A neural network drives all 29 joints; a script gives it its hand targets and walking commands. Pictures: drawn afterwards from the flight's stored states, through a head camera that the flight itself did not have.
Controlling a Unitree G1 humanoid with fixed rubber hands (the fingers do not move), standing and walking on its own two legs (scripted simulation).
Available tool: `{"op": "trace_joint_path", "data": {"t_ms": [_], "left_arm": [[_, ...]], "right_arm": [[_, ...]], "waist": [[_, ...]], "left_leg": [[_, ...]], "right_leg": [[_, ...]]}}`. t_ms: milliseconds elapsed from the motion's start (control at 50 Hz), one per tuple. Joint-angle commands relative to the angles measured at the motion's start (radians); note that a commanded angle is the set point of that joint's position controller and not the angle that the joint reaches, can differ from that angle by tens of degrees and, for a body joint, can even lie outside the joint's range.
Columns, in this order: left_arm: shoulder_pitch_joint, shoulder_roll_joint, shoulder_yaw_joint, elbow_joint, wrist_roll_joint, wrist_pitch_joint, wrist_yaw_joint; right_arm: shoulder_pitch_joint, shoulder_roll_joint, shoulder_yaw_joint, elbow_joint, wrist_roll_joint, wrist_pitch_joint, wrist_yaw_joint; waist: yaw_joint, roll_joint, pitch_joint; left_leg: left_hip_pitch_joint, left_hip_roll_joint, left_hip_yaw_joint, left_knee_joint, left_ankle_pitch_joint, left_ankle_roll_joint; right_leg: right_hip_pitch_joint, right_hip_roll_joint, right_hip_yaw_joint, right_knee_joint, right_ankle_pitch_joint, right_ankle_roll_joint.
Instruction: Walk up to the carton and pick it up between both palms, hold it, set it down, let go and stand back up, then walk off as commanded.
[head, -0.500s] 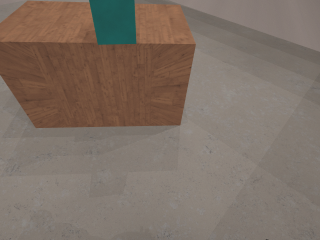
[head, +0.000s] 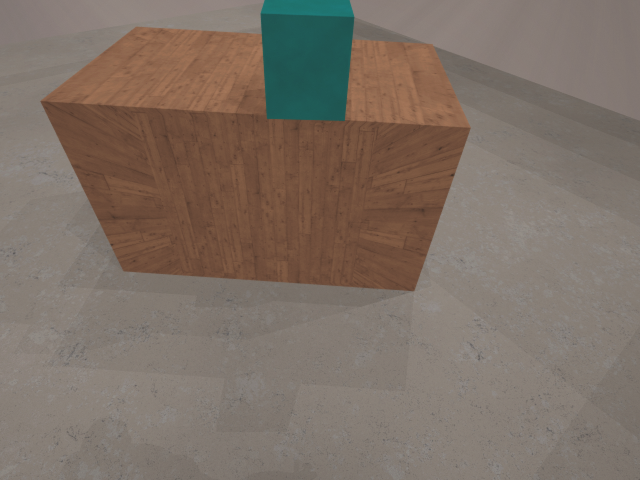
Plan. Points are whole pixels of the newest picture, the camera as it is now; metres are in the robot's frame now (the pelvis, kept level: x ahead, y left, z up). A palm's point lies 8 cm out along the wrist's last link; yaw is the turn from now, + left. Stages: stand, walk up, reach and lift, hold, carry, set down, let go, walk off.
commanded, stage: walk up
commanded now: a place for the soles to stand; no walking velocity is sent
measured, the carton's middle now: (306, 57) +1.11 +0.04 +0.10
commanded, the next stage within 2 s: none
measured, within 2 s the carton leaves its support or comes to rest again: neither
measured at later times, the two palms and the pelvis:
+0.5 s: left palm (72, 467) +0.17 +0.30 -0.05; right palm out of the picture +0.16 -0.32 -0.07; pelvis +0.09 -0.02 +0.01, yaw -1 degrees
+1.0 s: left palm (93, 392) +0.27 +0.32 -0.07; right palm (543, 429) +0.23 -0.30 -0.05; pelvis +0.17 +0.01 +0.01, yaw -2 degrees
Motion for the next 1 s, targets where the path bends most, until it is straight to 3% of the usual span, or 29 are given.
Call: {"op": "trace_joint_path", "data": {"t_ms": [0, 20, 60, 100, 160, 200, 240, 260, 280, 300, 320, 340, 360, 400, 420, 440, 500, 540, 600, 620, 640, 660, 680, 700, 720, 780, 840, 920, 980], "left_arm": [[-0.087, 0.241, 0.068, -0.043, -0.009, -0.031, 0.001], [-0.043, 0.211, 0.061, -0.023, -0.020, -0.030, -0.003], [-0.046, 0.196, 0.044, -0.032, -0.020, -0.025, -0.015], [-0.101, 0.190, 0.045, -0.049, -0.022, -0.021, -0.013], [-0.136, 0.176, 0.047, -0.047, -0.019, -0.021, -0.016], [-0.117, 0.179, 0.043, -0.047, -0.022, -0.032, -0.019], [-0.079, 0.168, 0.058, -0.011, -0.028, -0.044, -0.017], [0.040, 0.180, 0.066, 0.020, -0.025, -0.050, -0.011], [0.187, 0.265, 0.105, 0.070, -0.013, -0.062, 0.003], [0.210, 0.335, 0.119, 0.050, -0.012, -0.066, 0.011], [0.196, 0.342, 0.122, 0.045, -0.025, -0.056, 0.009], [0.131, 0.334, 0.112, 0.019, -0.028, -0.050, 0.006], [0.069, 0.321, 0.108, 0.013, -0.029, -0.046, 0.006], [-0.016, 0.282, 0.083, -0.010, -0.034, -0.044, 0.005], [-0.015, 0.277, 0.083, -0.020, -0.033, -0.042, 0.009], [-0.019, 0.286, 0.091, -0.023, -0.033, -0.046, 0.004], [0.047, 0.317, 0.096, -0.030, -0.018, -0.043, -0.005], [0.020, 0.325, 0.088, -0.029, -0.013, -0.031, -0.013], [-0.015, 0.296, 0.079, -0.049, -0.016, -0.015, -0.026], [-0.025, 0.237, 0.057, -0.061, -0.017, -0.014, -0.023], [-0.009, 0.164, 0.029, -0.068, -0.017, -0.001, -0.025], [-0.045, 0.125, 0.020, -0.092, -0.020, 0.010, -0.021], [-0.026, 0.259, 0.066, -0.070, -0.013, 0.023, -0.013], [-0.030, 0.308, 0.081, -0.048, -0.009, 0.025, -0.013], [-0.008, 0.300, 0.085, -0.019, -0.016, 0.013, -0.016], [0.035, 0.252, 0.076, -0.001, -0.020, 0.014, -0.029], [0.029, 0.226, 0.062, 0.008, -0.021, 0.020, -0.037], [-0.015, 0.189, 0.053, 0.001, -0.016, 0.016, -0.038], [0.089, 0.155, 0.060, 0.039, -0.010, -0.014, -0.013]], "right_arm": [[0.122, -0.341, -0.167, 0.011, -0.018, -0.055, -0.061], [0.109, -0.325, -0.161, 0.007, -0.017, -0.061, -0.064], [0.144, -0.301, -0.150, 0.005, -0.014, -0.067, -0.069], [0.171, -0.297, -0.143, 0.008, -0.010, -0.066, -0.076], [0.146, -0.306, -0.146, -0.003, -0.014, -0.068, -0.073], [0.087, -0.320, -0.144, -0.022, -0.024, -0.061, -0.063], [0.036, -0.286, -0.134, -0.027, -0.025, -0.049, -0.058], [-0.008, -0.281, -0.125, -0.038, -0.015, -0.045, -0.059], [-0.030, -0.197, -0.101, -0.064, -0.007, -0.048, -0.058], [0.016, -0.105, -0.070, -0.086, 0.002, -0.051, -0.056], [-0.012, -0.214, -0.090, -0.075, -0.022, -0.042, -0.063], [-0.007, -0.263, -0.103, -0.059, -0.023, -0.029, -0.067], [-0.019, -0.267, -0.106, -0.040, -0.017, -0.025, -0.061], [0.032, -0.239, -0.115, -0.018, -0.017, -0.024, -0.050], [0.027, -0.246, -0.120, -0.005, -0.031, -0.022, -0.046], [0.041, -0.229, -0.120, -0.001, -0.033, -0.023, -0.039], [-0.010, -0.232, -0.121, -0.012, -0.028, -0.026, -0.035], [-0.011, -0.219, -0.127, -0.006, -0.025, -0.037, -0.034], [0.085, -0.230, -0.139, 0.024, -0.030, -0.059, -0.043], [0.127, -0.254, -0.149, 0.044, -0.034, -0.067, -0.055], [0.226, -0.301, -0.171, 0.071, -0.053, -0.069, -0.069], [0.259, -0.411, -0.190, 0.051, -0.063, -0.073, -0.078], [0.204, -0.474, -0.206, 0.021, -0.040, -0.066, -0.076], [0.127, -0.427, -0.196, 0.000, -0.023, -0.062, -0.074], [0.101, -0.386, -0.183, 0.008, -0.028, -0.058, -0.070], [0.065, -0.314, -0.159, 0.006, -0.018, -0.065, -0.078], [0.072, -0.329, -0.160, 0.001, -0.021, -0.064, -0.077], [0.077, -0.334, -0.154, 0.004, -0.028, -0.056, -0.076], [-0.023, -0.289, -0.124, -0.022, -0.025, -0.034, -0.070]], "waist": [[-0.044, 0.067, 0.120], [-0.027, 0.110, 0.084], [-0.040, 0.114, 0.054], [-0.044, 0.101, 0.057], [-0.052, 0.151, 0.029], [-0.046, 0.218, 0.004], [0.001, 0.127, -0.005], [0.066, 0.106, -0.070], [0.162, -0.089, -0.149], [0.145, -0.313, -0.200], [0.128, -0.158, -0.148], [0.107, -0.083, -0.101], [0.090, 0.003, 0.001], [0.039, -0.082, 0.103], [0.048, -0.057, 0.140], [0.034, -0.133, 0.165], [0.068, -0.143, 0.114], [0.067, -0.191, 0.075], [0.017, -0.144, 0.006], [-0.017, -0.044, -0.024], [-0.065, 0.157, -0.056], [-0.097, 0.357, -0.027], [-0.082, 0.239, 0.027], [-0.048, 0.156, 0.114], [-0.031, 0.149, 0.127], [-0.013, 0.140, 0.118], [-0.015, 0.186, 0.075], [-0.029, 0.171, 0.086], [0.055, 0.157, -0.033]], "left_leg": [[0.251, 0.315, -0.608, -0.484, 0.035, 0.232], [0.263, 0.284, -0.470, -0.432, 0.204, 0.237], [0.318, 0.274, -0.434, -0.425, 0.353, 0.196], [0.349, 0.271, -0.387, -0.389, 0.460, 0.235], [0.326, 0.307, -0.368, -0.387, 0.392, 0.279], [0.298, 0.273, -0.290, -0.352, 0.417, 0.275], [0.180, 0.211, -0.201, -0.262, 0.451, 0.219], [0.078, 0.169, -0.147, -0.119, 0.445, 0.174], [-0.132, 0.078, -0.043, 0.178, 0.393, 0.100], [-0.412, -0.014, 0.017, 0.337, -0.097, 0.028], [-0.508, -0.011, 0.013, 0.382, -0.152, 0.022], [-0.467, 0.049, -0.052, 0.437, -0.131, 0.024], [-0.424, 0.078, -0.074, 0.408, -0.069, 0.017], [-0.327, 0.105, -0.055, 0.295, 0.029, 0.020], [-0.296, 0.105, -0.028, 0.267, 0.065, 0.018], [-0.279, 0.109, -0.013, 0.218, 0.053, 0.015], [-0.247, 0.112, 0.011, 0.083, -0.033, 0.013], [-0.149, 0.072, 0.058, -0.027, -0.060, 0.018], [0.119, 0.027, 0.114, -0.212, 0.051, 0.023], [0.274, 0.019, 0.087, -0.212, 0.092, 0.046], [0.422, 0.104, -0.121, -0.308, -0.140, 0.082], [0.384, 0.370, -0.631, -0.591, -0.611, 0.148], [0.293, 0.480, -0.841, -0.699, -0.846, 0.242], [0.206, 0.459, -0.796, -0.661, -0.854, 0.271], [0.172, 0.409, -0.690, -0.635, -0.743, 0.265], [0.171, 0.295, -0.438, -0.575, -0.456, 0.176], [0.206, 0.250, -0.311, -0.520, -0.319, 0.195], [0.138, 0.288, -0.227, -0.490, -0.166, 0.224], [-0.018, 0.237, -0.077, -0.235, 0.093, 0.185]], "right_leg": [[-0.409, -0.005, 0.074, 0.094, 0.057, -0.038], [-0.356, -0.007, 0.060, 0.051, 0.071, -0.023], [-0.346, 0.014, 0.038, -0.013, 0.097, -0.026], [-0.352, 0.008, 0.024, -0.081, 0.054, -0.024], [-0.275, 0.029, -0.014, -0.202, 0.051, -0.029], [-0.196, 0.053, -0.041, -0.287, 0.019, -0.038], [0.006, 0.100, -0.081, -0.484, 0.152, -0.047], [0.219, 0.109, -0.063, -0.602, 0.235, -0.059], [0.489, 0.019, 0.114, -0.654, 0.232, -0.093], [0.713, -0.231, 0.506, -0.679, 0.206, -0.179], [0.686, -0.319, 0.709, -0.756, 0.069, -0.273], [0.550, -0.344, 0.721, -0.800, -0.101, -0.308], [0.389, -0.304, 0.630, -0.841, -0.172, -0.258], [0.204, -0.193, 0.392, -0.823, -0.128, -0.195], [0.131, -0.166, 0.365, -0.826, -0.145, -0.171], [0.064, -0.184, 0.328, -0.825, -0.130, -0.226], [0.130, -0.194, 0.368, -0.799, -0.185, -0.279], [0.086, -0.150, 0.299, -0.757, -0.198, -0.257], [-0.026, -0.109, 0.198, -0.600, -0.151, -0.212], [-0.178, -0.086, 0.149, -0.498, -0.133, -0.187], [-0.355, -0.013, 0.093, -0.241, -0.233, -0.139], [-0.506, 0.114, -0.047, 0.027, -0.117, -0.050], [-0.485, 0.103, 0.040, 0.146, -0.100, -0.040], [-0.462, 0.054, 0.081, 0.144, -0.068, -0.045], [-0.442, 0.041, 0.081, 0.108, -0.039, -0.039], [-0.354, 0.038, 0.094, 0.020, 0.092, -0.034], [-0.277, 0.052, 0.030, -0.088, 0.097, -0.014], [-0.189, 0.042, -0.020, -0.268, 0.065, -0.016], [0.157, 0.110, -0.081, -0.516, 0.216, -0.039]]}}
